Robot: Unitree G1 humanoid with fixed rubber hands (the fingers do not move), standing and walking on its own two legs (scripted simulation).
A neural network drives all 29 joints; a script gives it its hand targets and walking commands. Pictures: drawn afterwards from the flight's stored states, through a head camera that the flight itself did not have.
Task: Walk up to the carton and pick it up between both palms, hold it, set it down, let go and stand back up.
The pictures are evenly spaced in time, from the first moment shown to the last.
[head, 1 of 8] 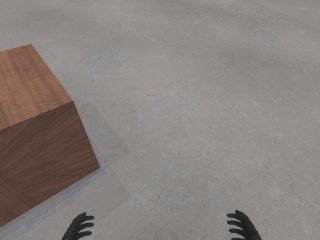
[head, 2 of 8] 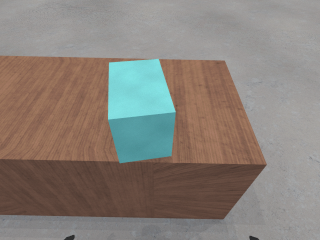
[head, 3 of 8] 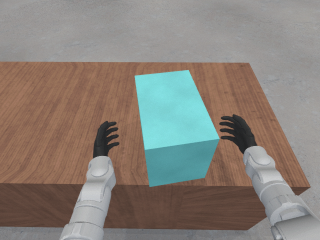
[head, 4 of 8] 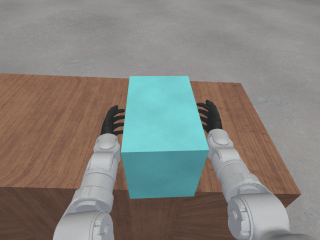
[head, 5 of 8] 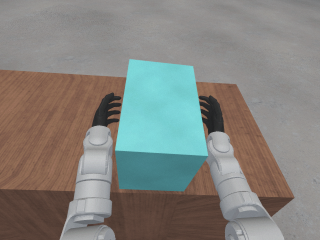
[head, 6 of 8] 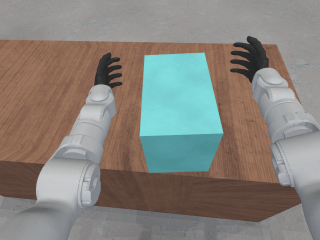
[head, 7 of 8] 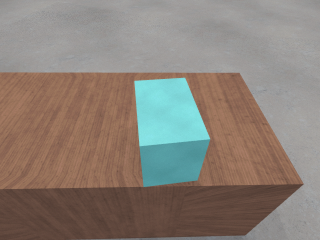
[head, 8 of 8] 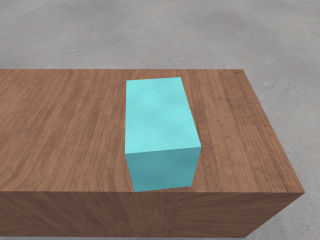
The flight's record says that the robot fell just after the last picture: no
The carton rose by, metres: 0.17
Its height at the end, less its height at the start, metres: +0.00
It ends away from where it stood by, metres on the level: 0.02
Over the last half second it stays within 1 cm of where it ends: yes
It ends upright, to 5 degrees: yes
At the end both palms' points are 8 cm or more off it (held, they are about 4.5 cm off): yes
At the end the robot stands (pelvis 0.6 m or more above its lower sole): yes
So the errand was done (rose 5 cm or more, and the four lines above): yes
